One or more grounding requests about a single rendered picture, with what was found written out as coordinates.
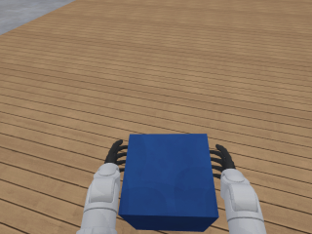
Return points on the left robot forearm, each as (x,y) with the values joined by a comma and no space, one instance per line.
(101,205)

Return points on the carton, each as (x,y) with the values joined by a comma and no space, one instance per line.
(168,183)

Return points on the robot right hand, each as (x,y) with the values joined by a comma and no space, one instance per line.
(225,161)

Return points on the robot left hand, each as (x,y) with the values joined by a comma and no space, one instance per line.
(113,154)

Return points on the right robot forearm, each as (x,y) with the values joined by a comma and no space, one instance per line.
(242,208)

